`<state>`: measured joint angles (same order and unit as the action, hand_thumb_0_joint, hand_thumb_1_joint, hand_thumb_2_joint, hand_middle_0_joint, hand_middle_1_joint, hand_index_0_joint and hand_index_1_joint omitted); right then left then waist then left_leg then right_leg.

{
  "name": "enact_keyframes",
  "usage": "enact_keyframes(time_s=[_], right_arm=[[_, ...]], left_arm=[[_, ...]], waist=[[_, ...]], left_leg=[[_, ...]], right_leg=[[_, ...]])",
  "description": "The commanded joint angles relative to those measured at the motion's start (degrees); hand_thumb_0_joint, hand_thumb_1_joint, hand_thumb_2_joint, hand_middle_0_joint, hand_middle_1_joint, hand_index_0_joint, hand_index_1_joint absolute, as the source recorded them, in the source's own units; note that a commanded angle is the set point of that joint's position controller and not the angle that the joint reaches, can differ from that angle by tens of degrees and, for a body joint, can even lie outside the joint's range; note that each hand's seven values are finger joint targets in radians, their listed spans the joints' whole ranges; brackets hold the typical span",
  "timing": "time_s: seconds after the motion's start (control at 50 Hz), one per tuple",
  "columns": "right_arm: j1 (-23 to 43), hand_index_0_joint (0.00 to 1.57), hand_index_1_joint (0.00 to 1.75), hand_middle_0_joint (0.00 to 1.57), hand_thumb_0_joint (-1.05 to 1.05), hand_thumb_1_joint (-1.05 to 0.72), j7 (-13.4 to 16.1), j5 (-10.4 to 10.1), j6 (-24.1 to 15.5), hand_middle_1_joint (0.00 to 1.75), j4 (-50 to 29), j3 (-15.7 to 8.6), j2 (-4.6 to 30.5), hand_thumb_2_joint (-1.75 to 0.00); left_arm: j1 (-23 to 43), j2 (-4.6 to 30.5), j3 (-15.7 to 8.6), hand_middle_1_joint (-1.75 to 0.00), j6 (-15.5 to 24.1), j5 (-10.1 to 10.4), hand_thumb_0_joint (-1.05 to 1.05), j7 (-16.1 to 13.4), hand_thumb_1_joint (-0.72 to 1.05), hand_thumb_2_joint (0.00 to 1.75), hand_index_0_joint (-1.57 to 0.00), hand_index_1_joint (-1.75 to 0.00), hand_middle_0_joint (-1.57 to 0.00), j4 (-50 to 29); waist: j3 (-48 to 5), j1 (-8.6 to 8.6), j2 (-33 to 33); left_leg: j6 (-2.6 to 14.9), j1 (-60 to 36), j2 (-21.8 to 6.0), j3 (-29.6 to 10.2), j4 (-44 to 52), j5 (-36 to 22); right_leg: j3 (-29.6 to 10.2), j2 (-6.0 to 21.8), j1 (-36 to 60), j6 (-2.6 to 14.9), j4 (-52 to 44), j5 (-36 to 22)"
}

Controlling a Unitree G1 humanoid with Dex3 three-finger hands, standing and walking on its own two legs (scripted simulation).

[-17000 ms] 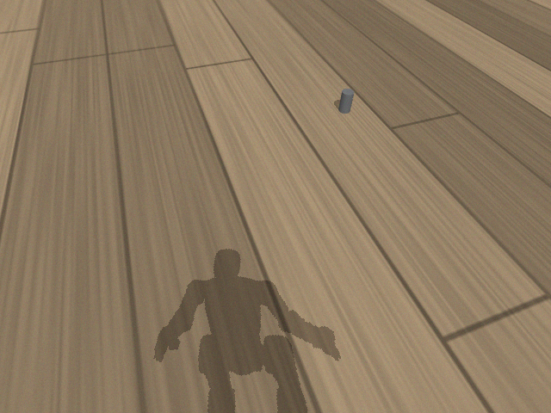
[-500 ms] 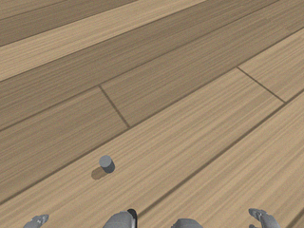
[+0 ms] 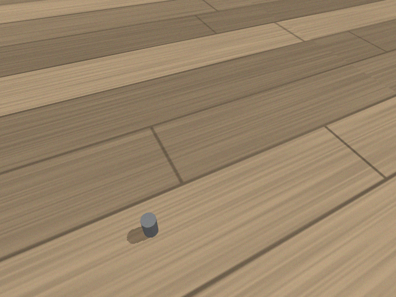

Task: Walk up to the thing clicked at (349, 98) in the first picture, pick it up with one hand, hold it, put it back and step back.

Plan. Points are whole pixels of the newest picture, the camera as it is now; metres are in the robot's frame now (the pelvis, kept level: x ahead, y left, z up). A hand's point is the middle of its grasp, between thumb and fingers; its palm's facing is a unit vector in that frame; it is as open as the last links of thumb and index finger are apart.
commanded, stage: walk up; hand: left
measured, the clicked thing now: (149, 225) +0.53 +0.23 -0.70
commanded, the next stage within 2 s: none
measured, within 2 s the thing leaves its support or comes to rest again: neither
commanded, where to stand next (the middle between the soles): +0.09 -0.04 m, yaw -3 degrees
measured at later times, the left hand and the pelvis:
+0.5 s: hand out of the picture +0.13 +0.27 -0.14, palm faces -0.06 -0.90 -0.44, open 7.4 cm; pelvis +0.00 +0.00 -0.02, yaw -1 degrees
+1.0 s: hand out of the picture +0.09 +0.25 -0.15, palm faces -0.13 -0.93 -0.34, open 7.4 cm; pelvis -0.01 +0.00 +0.00, yaw -5 degrees
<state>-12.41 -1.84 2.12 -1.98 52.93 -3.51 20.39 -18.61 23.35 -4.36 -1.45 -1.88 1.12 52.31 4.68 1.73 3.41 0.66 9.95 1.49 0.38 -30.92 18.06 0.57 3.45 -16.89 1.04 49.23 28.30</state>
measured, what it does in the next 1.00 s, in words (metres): steps on the spot: right foot, then left foot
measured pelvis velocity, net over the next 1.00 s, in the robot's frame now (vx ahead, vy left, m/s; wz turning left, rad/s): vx -0.01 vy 0.00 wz -0.09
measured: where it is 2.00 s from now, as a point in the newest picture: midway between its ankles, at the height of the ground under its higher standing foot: outside the picture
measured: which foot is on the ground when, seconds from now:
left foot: down 0.00-0.28, up 0.30-0.54, down 0.56-0.96, up 0.98-1.00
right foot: up 0.00-0.24, down 0.26-0.60, up 0.62-0.88, down 0.90-1.00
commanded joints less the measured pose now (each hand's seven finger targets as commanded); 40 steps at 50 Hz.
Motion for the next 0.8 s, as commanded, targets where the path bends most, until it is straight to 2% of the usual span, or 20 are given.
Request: enact_keyframes(time_s=[0.0,0.06,0.16,0.22,0.24,0.26,0.28,0.3,0.38,0.44,0.48,0.52,0.54,0.56,0.58,0.6,0.64,0.68,0.74,0.78], right_arm=[[0.16,0.2,0.3,0.2,0.0,-0.9,1.66,-0.52,-1.3,0.3,-5.25,-4.07,16.91,-0.9],[-1.51,0.2,0.3,0.2,0.0,-0.9,1.96,-1.22,-2.04,0.3,-5.84,-3.03,14.94,-0.9],[3.49,0.2,0.3,0.2,0.0,-0.9,2.26,-1.84,0.68,0.3,-7.76,-2.38,13.97,-0.9],[5.0,0.2,0.3,0.2,0.0,-0.9,2.45,-3.47,2.71,0.3,-8.54,-1.63,11.93,-0.9],[1.9,0.2,0.3,0.2,0.0,-0.9,2.5,-3.95,3.2,0.3,-8.45,-1.04,9.88,-0.9],[-1.04,0.2,0.3,0.2,0.0,-0.9,2.78,-3.78,4.3,0.3,-7.79,-0.54,8.78,-0.9],[-2.13,0.2,0.3,0.2,0.0,-0.9,3.53,-3.39,5.46,0.3,-6.91,-1.76,11.65,-0.9],[-1.96,0.2,0.3,0.2,0.0,-0.9,3.59,-3.21,5.65,0.3,-6.35,-2.19,13.06,-0.9],[-3.59,0.2,0.3,0.2,0.0,-0.9,2.64,-2.58,5.33,0.3,-4.56,-2.67,13.25,-0.9],[-2.86,0.2,0.3,0.2,0.0,-0.9,2.04,-1.9,4.57,0.3,-4.23,-2.18,13.03,-0.9],[-4.76,0.2,0.3,0.2,0.0,-0.9,1.99,-1.54,3.78,0.3,-2.7,-2.27,13.15,-0.9],[-8.3,0.2,0.3,0.2,0.0,-0.9,2.2,-0.74,2.8,0.3,0.05,-2.58,12.81,-0.9],[-6.94,0.2,0.3,0.2,0.0,-0.9,2.35,0.24,2.32,0.3,-0.01,-3.14,14.15,-0.9],[-3.86,0.2,0.3,0.2,0.0,-0.9,2.67,1.42,1.83,0.3,-1.69,-3.87,18.92,-0.9],[1.58,0.2,0.3,0.2,0.0,-0.9,2.65,0.37,1.62,0.3,-3.58,-4.48,23.86,-0.9],[5.98,0.2,0.3,0.2,0.0,-0.9,2.72,0.12,1.2,0.3,-4.17,-4.31,22.86,-0.9],[8.48,0.2,0.3,0.2,0.0,-0.9,3.33,0.81,0.02,0.3,-4.49,-2.71,17.04,-0.9],[3.04,0.2,0.3,0.2,0.0,-0.9,3.55,-0.19,-1.06,0.3,-2.89,-2.38,14.86,-0.9],[-3.45,0.2,0.3,0.2,0.0,-0.9,3.43,0.02,-1.28,0.3,-0.89,-2.96,15.72,-0.9],[-4.94,0.2,0.3,0.2,0.0,-0.9,3.18,0.12,-0.96,0.3,-1.54,-3.54,17.18,-0.9]], left_arm=[[4.15,11.3,-2.25,-0.3,3.24,1.14,0.0,-0.37,0.9,0.9,-0.2,-0.3,-0.2,-6.86],[1.5,9.87,-1.66,-0.3,3.31,1.14,0.0,0.19,0.9,0.9,-0.2,-0.3,-0.2,-4.77],[1.91,8.34,-1.13,-0.3,3.89,1.83,0.0,-1.33,0.9,0.9,-0.2,-0.3,-0.2,-2.98],[0.48,11.67,-2.03,-0.3,4.26,1.3,0.0,-2.24,0.9,0.9,-0.2,-0.3,-0.2,-1.73],[0.91,15.1,-3.06,-0.3,4.29,0.98,0.0,-2.36,0.9,0.9,-0.2,-0.3,-0.2,-2.31],[1.54,16.11,-2.93,-0.3,4.34,1.2,0.0,-2.46,0.9,0.9,-0.2,-0.3,-0.2,-3.69],[4.65,17.45,-2.98,-0.3,3.91,1.04,0.0,-2.7,0.9,0.9,-0.2,-0.3,-0.2,-4.82],[6.76,17.14,-3.12,-0.3,3.47,0.78,0.0,-2.83,0.9,0.9,-0.2,-0.3,-0.2,-5.51],[10.51,14.12,-2.8,-0.3,2.45,0.43,0.0,-3.23,0.9,0.9,-0.2,-0.3,-0.2,-6.45],[10.09,13.71,-2.83,-0.3,2.03,-0.52,0.0,-3.18,0.9,0.9,-0.2,-0.3,-0.2,-6.8],[12.51,14.19,-3.01,-0.3,1.24,-0.4,0.0,-2.79,0.9,0.9,-0.2,-0.3,-0.2,-7.18],[13.75,13.21,-2.54,-0.3,0.1,0.67,0.0,-2.23,0.9,0.9,-0.2,-0.3,-0.2,-7.13],[12.2,10.51,-1.67,-0.3,-0.56,0.98,0.0,-2.11,0.9,0.9,-0.2,-0.3,-0.2,-6.92],[11.44,6.66,-0.72,-0.3,-0.73,1.69,0.0,-2.09,0.9,0.9,-0.2,-0.3,-0.2,-7.29],[15.13,10.56,-2.14,-0.3,-0.67,1.32,0.0,-2.8,0.9,0.9,-0.2,-0.3,-0.2,-6.54],[16.17,12.77,-2.95,-0.3,-0.35,0.98,0.0,-2.69,0.9,0.9,-0.2,-0.3,-0.2,-5.68],[11.92,11.18,-2.6,-0.3,-0.12,1.96,0.0,-1.91,0.9,0.9,-0.2,-0.3,-0.2,-3.47],[9.37,9.85,-1.86,-0.3,0.13,2.21,0.0,-1.75,0.9,0.9,-0.2,-0.3,-0.2,-2.78],[15.16,8.63,-0.9,-0.3,1.46,1.36,0.0,-1.15,0.9,0.9,-0.2,-0.3,-0.2,-4.12],[15.65,8.77,-0.49,-0.3,2.26,0.67,0.0,-0.72,0.9,0.9,-0.2,-0.3,-0.2,-4.73]], waist=[[3.18,-2.68,-11.76],[1.97,-2.84,-13.42],[-0.93,-1.63,-16.49],[-3.52,0.98,-7.45],[-5.81,0.35,2.71],[-6.92,-0.29,7.14],[-6.86,-0.91,5.93],[-4.9,-1.07,6.62],[-8.98,-1.45,5.38],[-11.05,0.27,7.49],[-10.49,-0.4,10.58],[-8.87,-2.63,7.83],[-5.76,-2.02,1.08],[-2.41,-1.64,-13.58],[1.18,-3.13,-14.09],[4.5,-2.31,-12.83],[4.04,1.12,-6.66],[-1.48,0.23,-8.24],[-5.9,-5.1,-14.02],[-5.6,-6.03,-15.98]], left_leg=[[13.49,-5.69,-18.3,-19.98,15.76,-2.68],[10.23,-5.56,-13.84,-9.38,11.96,-23.86],[8.56,2.81,-11.98,-2.14,1.63,-38.62],[4.22,8.24,-6.88,0.21,-9.91,-21.21],[1.83,12.8,-2.74,1.7,-17.37,-6.72],[0.91,12.81,1.51,-1.5,-28.22,16.5],[1.06,9.52,-0.14,-6.07,-33.82,20.84],[0.8,9.27,-0.73,-5.77,-35.6,20.21],[-0.19,10.43,-0.46,-6.11,-35.07,12.98],[-0.94,11.95,-1.44,-2.04,-20.85,12.78],[-1.14,8.3,-1.98,-0.91,-10.89,12.63],[-0.14,0.14,-1.13,0.29,2.23,2.5],[0.63,-1.28,-2.81,-5.66,6.05,3.8],[3.56,2.0,-15.34,-26.36,15.2,10.22],[9.42,15.55,-23.76,-35.95,19.2,14.33],[13.85,22.35,-25.38,-36.66,20.19,14.52],[8.53,12.6,-15.77,-18.36,10.85,-7.27],[4.71,-2.73,-13.6,-12.65,6.74,-23.32],[5.66,-13.99,-13.46,-11.4,4.27,-27.12],[8.82,-14.65,-14.88,-11.28,4.63,-22.38]], right_leg=[[-8.55,0.14,-17.42,1.13,8.12,-0.35],[-3.97,-1.03,-13.69,-0.3,1.83,-5.17],[2.54,-2.65,1.52,-0.64,-10.67,-16.13],[1.17,-2.31,10.0,0.76,-21.0,-32.04],[-9.71,6.24,13.27,3.66,-22.21,-45.78],[-24.87,17.58,9.77,9.51,-28.39,-47.82],[-28.4,20.17,3.59,14.76,-28.96,-36.97],[-28.01,19.14,-0.05,15.5,-28.92,-32.29],[-14.22,11.17,0.07,11.09,-25.93,-17.36],[-13.07,9.51,4.92,10.22,-25.57,-6.52],[-13.43,10.49,2.73,10.02,-24.87,-5.04],[-11.48,8.99,-4.36,7.43,-19.37,-4.2],[-9.31,5.53,-10.93,4.85,-11.63,-1.94],[-5.11,-2.97,-19.09,1.61,-0.08,1.31],[-8.15,-5.27,-14.0,0.33,6.17,4.42],[-10.78,-4.15,-9.14,0.43,10.68,3.07],[-13.1,-5.85,-11.57,0.84,11.93,-3.76],[-10.09,-6.18,-15.65,0.71,7.92,-5.68],[-5.28,-4.44,-14.59,-0.68,-3.8,-3.97],[-1.82,-4.2,-13.16,-0.14,-8.67,-1.34]])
